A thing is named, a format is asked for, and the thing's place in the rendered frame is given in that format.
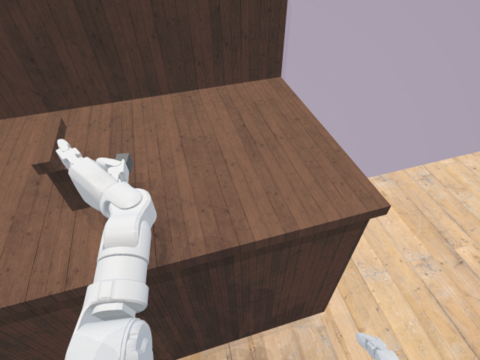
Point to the tap lever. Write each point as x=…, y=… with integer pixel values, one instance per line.
x=127, y=159

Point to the counter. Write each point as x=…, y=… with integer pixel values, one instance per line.
x=259, y=209

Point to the robot left hand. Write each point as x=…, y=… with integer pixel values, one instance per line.
x=91, y=178

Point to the left robot forearm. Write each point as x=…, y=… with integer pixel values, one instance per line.
x=119, y=290

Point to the left robot upper arm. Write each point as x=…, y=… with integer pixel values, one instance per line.
x=118, y=339

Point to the robot right hand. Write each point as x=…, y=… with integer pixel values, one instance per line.
x=375, y=347

